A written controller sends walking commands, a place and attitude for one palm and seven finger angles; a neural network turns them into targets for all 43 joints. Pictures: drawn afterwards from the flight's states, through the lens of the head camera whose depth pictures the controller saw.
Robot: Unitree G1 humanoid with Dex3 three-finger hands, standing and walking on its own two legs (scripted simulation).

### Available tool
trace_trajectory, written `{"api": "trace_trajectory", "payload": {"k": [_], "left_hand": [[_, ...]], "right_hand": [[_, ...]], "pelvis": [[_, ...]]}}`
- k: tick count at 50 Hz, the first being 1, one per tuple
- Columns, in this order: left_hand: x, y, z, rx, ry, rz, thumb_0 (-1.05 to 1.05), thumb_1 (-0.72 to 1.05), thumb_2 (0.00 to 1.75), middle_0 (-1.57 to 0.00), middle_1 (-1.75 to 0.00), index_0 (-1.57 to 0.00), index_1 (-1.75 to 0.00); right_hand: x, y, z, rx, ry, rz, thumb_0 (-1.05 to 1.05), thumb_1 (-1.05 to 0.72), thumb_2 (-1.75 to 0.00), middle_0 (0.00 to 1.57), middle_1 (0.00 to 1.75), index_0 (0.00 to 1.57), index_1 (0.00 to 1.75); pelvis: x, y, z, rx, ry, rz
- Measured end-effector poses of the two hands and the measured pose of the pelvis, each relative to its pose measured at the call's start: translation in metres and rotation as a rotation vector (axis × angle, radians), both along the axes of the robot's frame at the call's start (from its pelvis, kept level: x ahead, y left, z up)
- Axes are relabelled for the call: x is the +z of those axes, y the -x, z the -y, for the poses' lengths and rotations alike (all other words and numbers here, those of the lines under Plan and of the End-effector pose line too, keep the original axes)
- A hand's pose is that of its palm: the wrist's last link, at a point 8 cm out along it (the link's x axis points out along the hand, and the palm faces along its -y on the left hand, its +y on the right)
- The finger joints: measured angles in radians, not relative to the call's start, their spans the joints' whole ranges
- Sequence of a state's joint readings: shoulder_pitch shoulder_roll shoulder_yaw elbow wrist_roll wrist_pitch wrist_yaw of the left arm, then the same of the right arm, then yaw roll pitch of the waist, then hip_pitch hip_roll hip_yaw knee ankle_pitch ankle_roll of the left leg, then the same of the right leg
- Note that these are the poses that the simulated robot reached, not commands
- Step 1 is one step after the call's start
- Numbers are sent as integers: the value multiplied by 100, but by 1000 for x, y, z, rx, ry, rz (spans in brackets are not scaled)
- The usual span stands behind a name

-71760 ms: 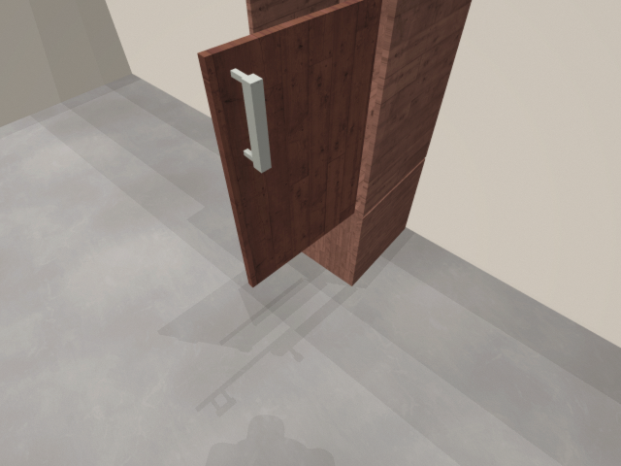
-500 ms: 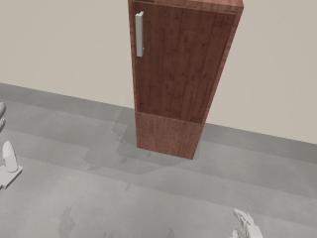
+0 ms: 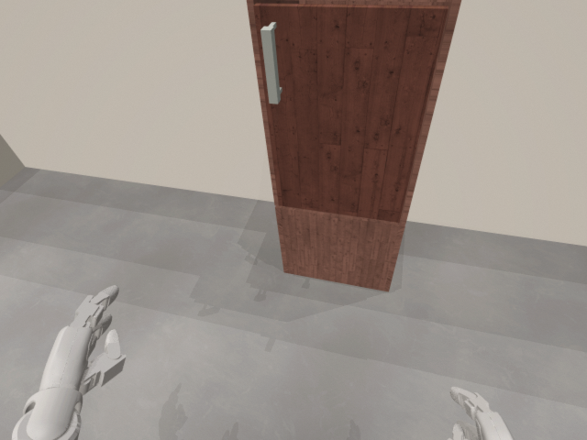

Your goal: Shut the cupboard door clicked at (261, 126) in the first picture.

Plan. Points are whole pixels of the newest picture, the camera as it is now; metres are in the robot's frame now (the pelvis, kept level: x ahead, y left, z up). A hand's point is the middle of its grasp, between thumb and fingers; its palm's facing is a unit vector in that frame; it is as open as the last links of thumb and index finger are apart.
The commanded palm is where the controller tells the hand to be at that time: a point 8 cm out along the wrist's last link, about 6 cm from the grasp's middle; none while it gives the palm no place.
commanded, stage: let the arm hang, fingers relaxed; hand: left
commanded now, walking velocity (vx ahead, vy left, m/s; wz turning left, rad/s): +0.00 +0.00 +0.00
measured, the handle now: (273, 63) +0.85 +0.10 +0.14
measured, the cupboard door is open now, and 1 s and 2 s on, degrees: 0 0 0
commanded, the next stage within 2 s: look to check the result in 0.98 s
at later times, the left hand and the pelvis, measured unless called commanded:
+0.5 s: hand out of the picture -0.05 +0.17 -0.16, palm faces +0.02 -0.97 -0.23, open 7.3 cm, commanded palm none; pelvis +0.00 -0.02 +0.01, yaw +1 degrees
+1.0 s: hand out of the picture -0.01 +0.13 -0.17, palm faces +0.03 -0.99 -0.12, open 7.4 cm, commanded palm none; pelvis +0.01 -0.02 +0.01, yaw +0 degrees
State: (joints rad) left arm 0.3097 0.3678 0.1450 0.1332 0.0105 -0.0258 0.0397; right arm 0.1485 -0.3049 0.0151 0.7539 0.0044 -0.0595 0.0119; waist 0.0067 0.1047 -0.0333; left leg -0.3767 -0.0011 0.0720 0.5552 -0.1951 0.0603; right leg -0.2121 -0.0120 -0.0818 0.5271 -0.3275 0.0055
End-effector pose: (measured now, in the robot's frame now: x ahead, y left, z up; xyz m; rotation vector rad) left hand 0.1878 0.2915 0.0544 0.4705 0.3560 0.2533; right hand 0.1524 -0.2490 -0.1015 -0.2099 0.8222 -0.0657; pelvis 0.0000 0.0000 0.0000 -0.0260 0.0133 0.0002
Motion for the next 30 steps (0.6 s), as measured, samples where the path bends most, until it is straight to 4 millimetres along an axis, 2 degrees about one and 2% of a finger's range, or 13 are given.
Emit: {"api": "trace_trajectory", "payload": {"k": [2,5,8,9,10,12,15,20,25,30], "left_hand": [[-55,16,12,8,71,-235,1,90,90,-20,-30,-20,-29],[-123,55,41,21,191,-503,1,90,90,-20,-30,-20,-29],[-171,102,74,47,316,-705,1,90,90,-20,-30,-20,-29],[-183,117,84,56,354,-763,1,90,90,-20,-30,-20,-29],[-190,130,86,103,375,-793,1,93,90,-20,-30,-21,-29],[-199,154,85,150,392,-860,0,98,90,-21,-30,-21,-30],[-203,187,83,194,402,-957,0,98,90,-21,-30,-21,-30],[-193,227,77,260,382,-1069,0,95,90,-20,-30,-21,-29],[-183,242,71,298,347,-1109,1,92,90,-20,-30,-21,-29],[-181,236,73,296,338,-1093,1,91,90,-20,-30,-20,-29]], "right_hand": [[-8,10,8,-21,4,-39,0,-91,-90,20,30,21,30],[-12,35,18,-52,27,-127,0,-91,-90,20,29,21,30],[-12,69,25,-73,64,-255,0,-91,-90,20,29,21,30],[-12,80,26,-80,74,-301,0,-91,-90,20,29,21,30],[-11,92,27,-87,84,-346,0,-91,-90,20,29,21,30],[-11,114,28,-98,96,-431,0,-91,-90,20,29,20,30],[-13,139,26,-121,97,-524,0,-91,-90,20,29,20,30],[-24,161,13,-146,51,-591,0,-91,-90,19,29,20,30],[-36,164,-6,-152,-14,-594,0,-91,-90,20,29,20,30],[-42,162,-23,-151,-62,-585,0,-91,-90,20,29,20,30]], "pelvis": [[-1,2,0,-3,-5,6],[-2,2,5,-3,-15,15],[-1,2,12,4,-19,27],[0,1,14,7,-19,29],[1,1,17,12,-16,30],[3,1,21,19,-12,31],[5,0,22,24,-5,33],[8,-1,18,19,-2,40],[9,-1,15,9,-6,49],[10,-3,14,2,-13,55]]}}
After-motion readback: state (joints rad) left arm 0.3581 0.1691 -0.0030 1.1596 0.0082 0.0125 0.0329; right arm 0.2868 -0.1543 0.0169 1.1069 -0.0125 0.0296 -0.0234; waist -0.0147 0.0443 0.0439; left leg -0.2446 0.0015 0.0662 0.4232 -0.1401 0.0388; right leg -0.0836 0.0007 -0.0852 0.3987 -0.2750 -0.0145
